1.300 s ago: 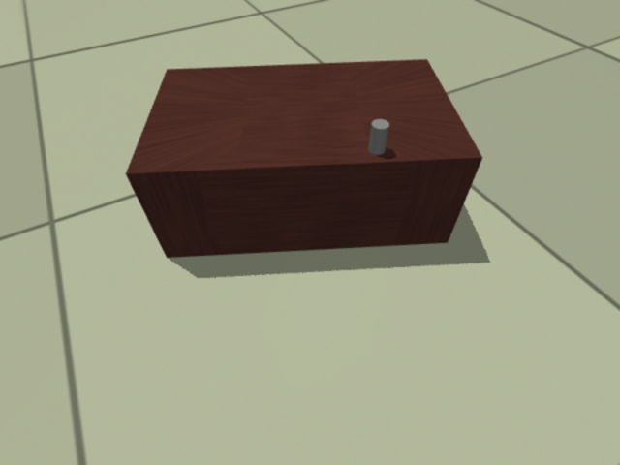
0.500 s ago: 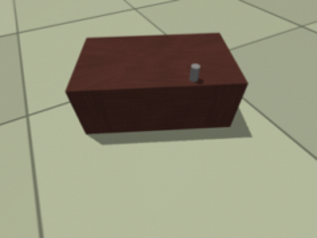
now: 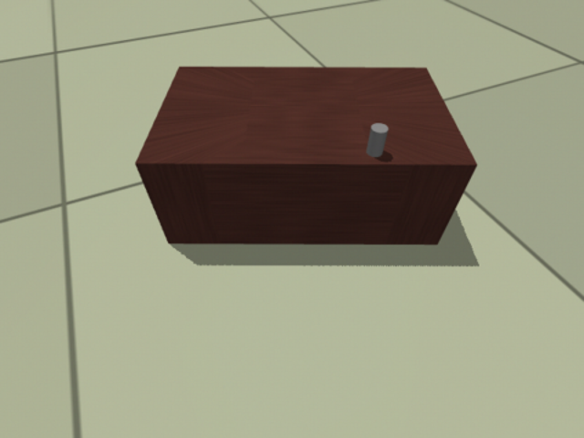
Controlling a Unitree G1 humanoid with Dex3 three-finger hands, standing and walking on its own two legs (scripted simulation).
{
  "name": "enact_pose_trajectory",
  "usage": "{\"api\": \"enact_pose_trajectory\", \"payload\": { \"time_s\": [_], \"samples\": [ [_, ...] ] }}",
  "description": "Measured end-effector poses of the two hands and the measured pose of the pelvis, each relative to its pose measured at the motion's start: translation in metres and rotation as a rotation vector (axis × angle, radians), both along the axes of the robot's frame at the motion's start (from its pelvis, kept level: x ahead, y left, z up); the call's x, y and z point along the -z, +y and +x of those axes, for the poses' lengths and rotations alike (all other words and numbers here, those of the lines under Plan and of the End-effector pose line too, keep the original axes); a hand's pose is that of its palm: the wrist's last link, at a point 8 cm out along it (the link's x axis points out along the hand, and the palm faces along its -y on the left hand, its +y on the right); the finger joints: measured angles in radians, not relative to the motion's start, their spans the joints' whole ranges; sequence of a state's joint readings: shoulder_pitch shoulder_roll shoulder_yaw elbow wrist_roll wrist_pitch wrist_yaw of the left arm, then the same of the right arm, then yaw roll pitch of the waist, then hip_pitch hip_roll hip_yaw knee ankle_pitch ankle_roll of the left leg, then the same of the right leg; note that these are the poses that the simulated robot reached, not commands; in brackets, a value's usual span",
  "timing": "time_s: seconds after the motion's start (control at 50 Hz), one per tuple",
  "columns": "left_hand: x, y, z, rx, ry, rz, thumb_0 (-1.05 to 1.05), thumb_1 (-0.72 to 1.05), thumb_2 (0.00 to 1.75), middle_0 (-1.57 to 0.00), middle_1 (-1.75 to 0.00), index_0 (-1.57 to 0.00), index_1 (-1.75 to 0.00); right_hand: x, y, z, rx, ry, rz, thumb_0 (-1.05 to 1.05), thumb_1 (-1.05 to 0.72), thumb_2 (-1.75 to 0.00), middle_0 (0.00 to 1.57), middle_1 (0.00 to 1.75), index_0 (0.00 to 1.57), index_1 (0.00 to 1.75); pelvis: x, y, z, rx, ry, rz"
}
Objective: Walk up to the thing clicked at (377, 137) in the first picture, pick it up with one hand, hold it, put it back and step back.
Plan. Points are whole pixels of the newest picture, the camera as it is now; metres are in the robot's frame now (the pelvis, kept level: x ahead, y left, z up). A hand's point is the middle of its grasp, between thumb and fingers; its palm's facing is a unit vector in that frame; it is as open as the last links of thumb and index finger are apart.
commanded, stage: walk up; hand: right
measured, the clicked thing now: (376, 140) +1.09 -0.27 -0.27
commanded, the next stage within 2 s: none
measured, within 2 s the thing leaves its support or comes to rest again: neither
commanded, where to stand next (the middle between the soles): +0.71 -0.11 m, yaw +0 degrees
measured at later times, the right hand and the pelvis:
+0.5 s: hand (480, 426) +0.18 -0.27 -0.15, palm faces +0.05 +0.93 -0.37, open 7.3 cm; pelvis +0.18 +0.00 -0.01, yaw -2 degrees
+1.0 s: hand (473, 272) +0.45 -0.34 -0.14, palm faces -0.08 +0.91 -0.40, open 7.3 cm; pelvis +0.39 -0.06 +0.00, yaw +0 degrees
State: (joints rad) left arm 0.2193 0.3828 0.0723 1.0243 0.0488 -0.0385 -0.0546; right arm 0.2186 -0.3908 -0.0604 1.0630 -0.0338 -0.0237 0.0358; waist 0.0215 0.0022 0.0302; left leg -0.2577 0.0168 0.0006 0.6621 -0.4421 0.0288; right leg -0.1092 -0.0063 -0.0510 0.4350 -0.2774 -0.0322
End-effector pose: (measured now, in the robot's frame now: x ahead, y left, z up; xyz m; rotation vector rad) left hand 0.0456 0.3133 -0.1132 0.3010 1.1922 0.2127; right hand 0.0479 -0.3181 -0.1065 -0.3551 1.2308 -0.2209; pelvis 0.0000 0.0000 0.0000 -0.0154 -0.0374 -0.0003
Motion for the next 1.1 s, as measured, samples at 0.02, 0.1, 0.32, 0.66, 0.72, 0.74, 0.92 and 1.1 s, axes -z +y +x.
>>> {"api": "enact_pose_trajectory", "payload": {
  "time_s": [0.02, 0.1, 0.32, 0.66, 0.72, 0.74, 0.92, 1.1],
  "samples": [
    [0.001, 0.005, -0.002, -0.013, 0.004, 0.001, 0.00, 0.90, 0.90, -0.21, -0.30, -0.21, -0.30, -0.002, 0.000, 0.006, -0.010, 0.005, -0.010, 0.01, -0.91, -0.90, 0.20, 0.30, 0.21, 0.30, 0.000, 0.003, 0.004, -0.005, -0.004, -0.007],
    [0.010, 0.030, -0.006, -0.038, 0.069, 0.000, 0.00, 0.90, 0.90, -0.21, -0.30, -0.21, -0.30, -0.011, 0.008, 0.038, -0.033, -0.038, -0.038, 0.01, -0.91, -0.90, 0.20, 0.30, 0.21, 0.30, 0.005, 0.018, 0.026, -0.006, -0.012, -0.006],
    [0.008, 0.034, 0.107, 0.048, 0.039, -0.026, 0.00, 0.91, 0.90, -0.20, -0.30, -0.20, -0.29, -0.026, 0.022, 0.070, 0.047, -0.055, -0.056, 0.00, -0.91, -0.90, 0.20, 0.30, 0.21, 0.30, -0.002, 0.027, 0.104, 0.009, -0.027, 0.026],
    [-0.016, -0.062, 0.346, 0.137, -0.221, 0.001, 0.00, 0.91, 0.90, -0.20, -0.30, -0.20, -0.30, 0.032, -0.029, 0.217, 0.039, -0.014, 0.054, 0.01, -0.91, -0.90, 0.20, 0.30, 0.21, 0.30, 0.019, -0.042, 0.255, 0.019, -0.043, 0.051],
    [-0.027, -0.070, 0.351, 0.105, -0.210, 0.008, 0.00, 0.90, 0.90, -0.20, -0.30, -0.20, -0.30, 0.019, -0.040, 0.259, 0.009, -0.063, 0.059, 0.01, -0.91, -0.90, 0.20, 0.30, 0.21, 0.30, 0.008, -0.050, 0.278, 0.019, -0.044, 0.054],
    [-0.029, -0.072, 0.352, 0.099, -0.198, 0.012, 0.00, 0.90, 0.90, -0.21, -0.30, -0.21, -0.30, 0.015, -0.043, 0.273, 0.000, -0.080, 0.057, 0.01, -0.91, -0.90, 0.20, 0.30, 0.21, 0.30, 0.005, -0.053, 0.286, 0.021, -0.042, 0.051],
    [-0.021, -0.068, 0.353, 0.040, -0.066, 0.021, 0.00, 0.90, 0.90, -0.21, -0.30, -0.21, -0.30, -0.005, -0.070, 0.358, -0.045, -0.068, 0.004, 0.00, -0.91, -0.90, 0.20, 0.30, 0.21, 0.30, 0.000, -0.065, 0.356, 0.006, -0.020, 0.001],
    [0.018, -0.052, 0.379, -0.025, 0.075, -0.016, 0.00, 0.90, 0.90, -0.20, -0.30, -0.20, -0.30, -0.010, -0.051, 0.474, -0.116, -0.115, -0.044, 0.01, -0.91, -0.90, 0.20, 0.30, 0.21, 0.30, 0.016, -0.055, 0.438, -0.008, -0.003, 0.007]
  ]
}}
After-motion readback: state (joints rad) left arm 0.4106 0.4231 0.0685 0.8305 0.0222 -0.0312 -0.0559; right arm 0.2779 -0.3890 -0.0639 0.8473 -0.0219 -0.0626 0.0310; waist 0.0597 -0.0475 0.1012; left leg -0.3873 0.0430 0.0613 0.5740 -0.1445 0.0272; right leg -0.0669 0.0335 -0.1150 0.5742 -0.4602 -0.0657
